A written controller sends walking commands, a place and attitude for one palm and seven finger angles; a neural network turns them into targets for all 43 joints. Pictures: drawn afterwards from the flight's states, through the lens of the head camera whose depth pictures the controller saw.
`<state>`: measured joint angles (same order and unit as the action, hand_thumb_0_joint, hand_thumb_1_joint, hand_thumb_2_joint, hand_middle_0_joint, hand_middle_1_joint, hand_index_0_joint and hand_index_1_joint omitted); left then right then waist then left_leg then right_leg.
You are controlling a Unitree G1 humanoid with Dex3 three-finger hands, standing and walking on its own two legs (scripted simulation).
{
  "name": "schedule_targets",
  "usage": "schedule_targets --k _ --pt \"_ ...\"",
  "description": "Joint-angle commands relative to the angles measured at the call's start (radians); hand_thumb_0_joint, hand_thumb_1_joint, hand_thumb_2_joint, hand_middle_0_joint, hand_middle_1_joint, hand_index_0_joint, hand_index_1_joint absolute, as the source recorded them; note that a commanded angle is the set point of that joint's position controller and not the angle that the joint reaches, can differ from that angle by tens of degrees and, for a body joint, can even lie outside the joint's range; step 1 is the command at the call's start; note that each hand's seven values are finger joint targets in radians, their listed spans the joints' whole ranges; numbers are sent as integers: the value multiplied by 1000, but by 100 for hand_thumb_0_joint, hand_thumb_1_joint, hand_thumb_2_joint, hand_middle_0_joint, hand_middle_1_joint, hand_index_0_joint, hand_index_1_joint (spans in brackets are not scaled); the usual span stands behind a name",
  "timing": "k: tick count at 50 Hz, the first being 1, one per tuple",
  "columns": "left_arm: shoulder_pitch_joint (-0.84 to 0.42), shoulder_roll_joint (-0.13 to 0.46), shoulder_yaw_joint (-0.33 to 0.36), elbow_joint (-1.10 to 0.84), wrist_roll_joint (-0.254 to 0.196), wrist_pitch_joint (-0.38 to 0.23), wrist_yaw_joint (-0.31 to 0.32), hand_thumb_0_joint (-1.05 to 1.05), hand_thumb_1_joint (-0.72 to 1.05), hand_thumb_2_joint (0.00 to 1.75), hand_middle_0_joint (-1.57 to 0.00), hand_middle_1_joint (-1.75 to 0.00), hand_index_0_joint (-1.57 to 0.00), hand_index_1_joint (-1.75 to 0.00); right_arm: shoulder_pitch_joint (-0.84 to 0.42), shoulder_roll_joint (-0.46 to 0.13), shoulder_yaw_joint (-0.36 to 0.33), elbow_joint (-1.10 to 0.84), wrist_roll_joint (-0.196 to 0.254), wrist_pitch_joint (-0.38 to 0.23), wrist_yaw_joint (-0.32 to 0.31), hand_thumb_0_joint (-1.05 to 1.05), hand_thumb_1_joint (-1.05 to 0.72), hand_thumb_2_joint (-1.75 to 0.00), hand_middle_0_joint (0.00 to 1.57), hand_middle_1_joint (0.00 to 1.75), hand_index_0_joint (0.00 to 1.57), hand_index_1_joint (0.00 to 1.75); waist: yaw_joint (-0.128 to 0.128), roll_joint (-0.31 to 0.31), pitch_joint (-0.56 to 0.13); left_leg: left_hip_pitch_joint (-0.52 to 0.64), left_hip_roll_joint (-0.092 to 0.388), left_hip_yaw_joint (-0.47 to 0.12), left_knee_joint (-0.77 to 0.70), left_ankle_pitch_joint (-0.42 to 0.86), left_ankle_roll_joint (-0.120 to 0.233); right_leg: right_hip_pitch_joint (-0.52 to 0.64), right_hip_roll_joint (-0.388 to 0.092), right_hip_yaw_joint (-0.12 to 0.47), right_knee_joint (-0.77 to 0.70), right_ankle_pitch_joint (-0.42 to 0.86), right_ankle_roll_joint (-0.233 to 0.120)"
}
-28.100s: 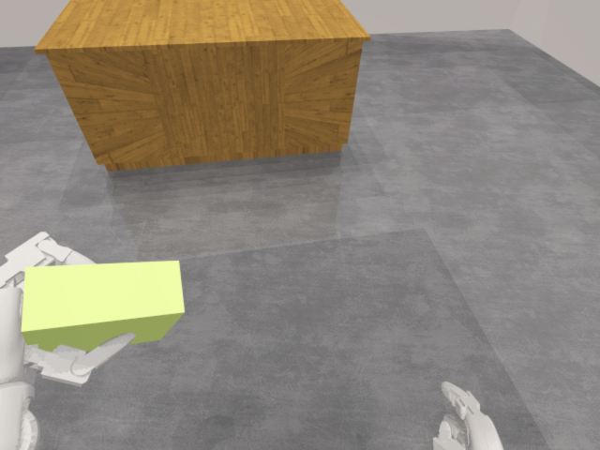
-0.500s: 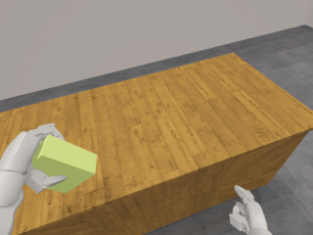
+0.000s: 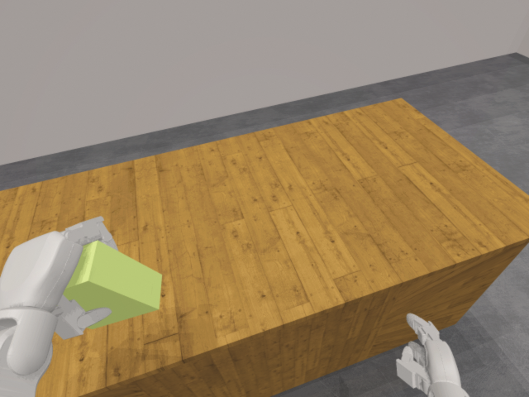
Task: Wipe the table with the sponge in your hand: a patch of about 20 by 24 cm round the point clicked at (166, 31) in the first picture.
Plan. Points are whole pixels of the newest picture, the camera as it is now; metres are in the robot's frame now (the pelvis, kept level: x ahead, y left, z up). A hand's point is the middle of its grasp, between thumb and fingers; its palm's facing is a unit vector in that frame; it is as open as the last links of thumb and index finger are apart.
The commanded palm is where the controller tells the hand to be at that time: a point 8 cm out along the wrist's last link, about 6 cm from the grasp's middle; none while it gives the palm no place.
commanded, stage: turn the palm down, sponge in hand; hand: left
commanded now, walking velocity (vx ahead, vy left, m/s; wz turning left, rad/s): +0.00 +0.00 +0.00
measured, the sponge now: (106, 293) +0.22 +0.26 +0.08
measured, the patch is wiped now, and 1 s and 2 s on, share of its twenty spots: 0.00 0.00 0.00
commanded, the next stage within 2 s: move the sponge above the wiping area in 1.00 s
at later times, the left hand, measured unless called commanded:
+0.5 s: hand (37, 280) +0.21 +0.33 +0.12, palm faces +0.13 -0.09 -0.99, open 9.5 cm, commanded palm +0.17 +0.31 +0.17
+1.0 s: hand (60, 292) +0.20 +0.31 +0.10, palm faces +0.00 -0.10 -0.99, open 9.5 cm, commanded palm +0.17 +0.29 +0.17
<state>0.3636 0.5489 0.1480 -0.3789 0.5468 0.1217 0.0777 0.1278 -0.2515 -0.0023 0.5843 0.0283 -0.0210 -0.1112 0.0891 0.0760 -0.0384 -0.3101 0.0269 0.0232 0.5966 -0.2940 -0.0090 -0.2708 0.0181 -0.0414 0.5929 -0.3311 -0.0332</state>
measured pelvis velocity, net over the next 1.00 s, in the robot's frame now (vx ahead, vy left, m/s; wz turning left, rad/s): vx -0.01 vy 0.01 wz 0.02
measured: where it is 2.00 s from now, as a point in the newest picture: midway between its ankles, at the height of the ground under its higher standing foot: outside the picture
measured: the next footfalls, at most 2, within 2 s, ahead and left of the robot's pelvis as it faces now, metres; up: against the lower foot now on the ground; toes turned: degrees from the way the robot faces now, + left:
none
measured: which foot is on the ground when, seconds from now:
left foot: down 0.00-1.00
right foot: down 0.00-1.00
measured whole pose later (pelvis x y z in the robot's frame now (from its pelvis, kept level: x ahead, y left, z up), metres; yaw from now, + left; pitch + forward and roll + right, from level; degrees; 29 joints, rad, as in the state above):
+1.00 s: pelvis -0.01 +0.01 +0.01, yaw +1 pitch -3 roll +0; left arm 0.13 0.47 -0.05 -0.12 0.89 0.42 -0.01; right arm 0.00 -0.27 0.04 0.68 0.05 0.04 -0.06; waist 0.13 0.12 0.01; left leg -0.17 0.00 0.01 0.41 -0.18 0.01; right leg -0.13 0.00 -0.05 0.41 -0.23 -0.02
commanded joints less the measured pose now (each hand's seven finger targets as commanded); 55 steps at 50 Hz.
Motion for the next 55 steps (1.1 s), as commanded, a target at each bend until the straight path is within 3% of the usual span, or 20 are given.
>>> schedule_targets --k 1,5,6,8,11,15,16,20,21,27,30,31,35,36,40,42,46,50,52,55 --pt "-176 200 173 -67 43 122 72 0 10 130 -120 -160 -120 -160 -179 -104 -16 -155 14 -10 4 0 -90 -90 20 30 20 30 12 0 -100 89 -11 -31 -96 253 21 29 -24 58 -137 230 -1" --pt "-257 205 84 -65 103 228 11 0 10 130 -120 -160 -120 -160 -255 -112 10 -165 26 9 0 0 -90 -90 20 30 20 30 8 6 -74 120 -17 -52 -143 220 26 32 -18 74 -175 168 -9" --pt "-263 148 9 -64 113 238 -11 0 10 130 -120 -160 -120 -160 -250 -107 12 -175 27 8 1 0 -90 -90 20 30 20 30 -6 4 -72 129 -14 -52 -150 207 31 37 -17 51 -182 156 -8" --pt "-301 144 -34 -93 156 227 -46 0 10 130 -120 -160 -120 -160 -251 -104 15 -170 23 2 0 0 -90 -90 20 30 20 30 -10 1 -103 162 -15 -70 -164 212 38 42 -16 51 -186 158 -9" --pt "-338 152 -38 -153 207 177 -62 0 10 130 -120 -160 -120 -160 -260 -90 18 -168 9 -15 1 0 -90 -90 20 30 20 30 -2 10 -147 197 -14 -82 -173 216 48 73 -4 48 -186 163 -17" --pt "-355 290 110 -145 295 126 -11 0 10 130 -120 -160 -120 -160 -269 -98 12 -123 -10 -12 11 0 -90 -90 20 30 20 30 38 50 -171 204 -8 -117 -196 245 35 113 12 97 -187 186 -36" --pt "-385 243 75 -132 318 126 2 0 10 130 -120 -160 -120 -160 -269 -85 19 -125 -13 -10 17 0 -90 -90 20 30 20 30 41 70 -195 202 -10 -113 -194 269 33 122 6 67 -178 199 -35" --pt "-367 232 99 5 318 193 47 0 10 130 -120 -160 -120 -160 -307 -93 13 -85 3 10 29 0 -90 -90 20 30 20 30 49 51 -109 186 -13 -120 -216 238 15 96 8 101 -217 161 -45" --pt "-385 165 29 13 315 216 41 0 10 130 -120 -160 -120 -160 -318 -90 17 -89 5 13 33 0 -90 -90 20 30 20 30 42 55 -124 182 -12 -108 -222 231 14 102 -2 65 -212 168 -37" --pt "-400 68 -155 41 333 307 -52 0 10 130 -120 -160 -120 -160 -352 -93 24 -104 22 15 40 0 -90 -90 20 30 20 30 13 -1 -99 170 -31 -110 -249 187 30 124 -8 74 -230 149 -31" --pt "-485 174 -92 2 395 294 -78 0 10 130 -120 -160 -120 -160 -371 -98 29 -104 9 13 41 0 -90 -90 20 30 20 30 30 -12 -127 177 -36 -118 -252 166 45 144 6 107 -222 141 -36" --pt "-478 145 -116 -12 401 276 -83 0 10 130 -120 -160 -120 -160 -353 -92 26 -110 6 7 41 0 -90 -90 20 30 20 30 26 -8 -157 188 -38 -110 -239 192 51 157 1 78 -217 155 -33" --pt "-474 313 72 -60 425 184 -45 0 10 130 -120 -160 -120 -160 -349 -98 19 -84 -13 1 37 0 -90 -90 20 30 20 30 63 11 -196 238 -40 -127 -219 265 50 182 12 146 -232 198 -49" --pt "-451 216 10 -66 413 169 -32 0 10 130 -120 -160 -120 -160 -336 -72 19 -92 -8 -5 39 0 -90 -90 20 30 20 30 52 14 -204 250 -37 -114 -210 303 48 180 3 107 -229 215 -44" --pt "-404 210 48 37 390 199 7 0 10 130 -120 -160 -120 -160 -347 -91 9 -59 -1 4 49 0 -90 -90 20 30 20 30 54 24 -105 235 -35 -118 -217 293 30 125 5 147 -266 207 -54" --pt "-394 122 -37 76 363 234 -1 0 10 130 -120 -160 -120 -160 -350 -89 8 -59 10 5 51 0 -90 -90 20 30 20 30 36 4 -84 218 -33 -99 -222 268 27 112 -9 113 -269 194 -39" --pt "-432 86 -127 64 360 289 -48 0 10 130 -120 -160 -120 -160 -382 -101 15 -81 18 5 51 0 -90 -90 20 30 20 30 25 15 -93 202 -48 -95 -234 225 34 126 -7 108 -259 181 -38" --pt "-448 191 -54 -11 383 256 -71 0 10 130 -120 -160 -120 -160 -373 -99 12 -90 7 -3 44 0 -90 -90 20 30 20 30 32 -27 -150 233 -54 -98 -217 258 49 159 -3 146 -258 197 -39" --pt "-428 189 -42 -7 393 218 -65 0 10 130 -120 -160 -120 -160 -345 -87 10 -88 2 -10 43 0 -90 -90 20 30 20 30 35 -57 -162 242 -55 -92 -202 287 53 163 -9 130 -257 218 -34" --pt "-427 297 84 -15 408 182 -24 0 10 130 -120 -160 -120 -160 -349 -100 5 -72 -9 -6 39 0 -90 -90 20 30 20 30 62 -26 -172 255 -58 -99 -189 308 47 172 -2 185 -260 261 -48"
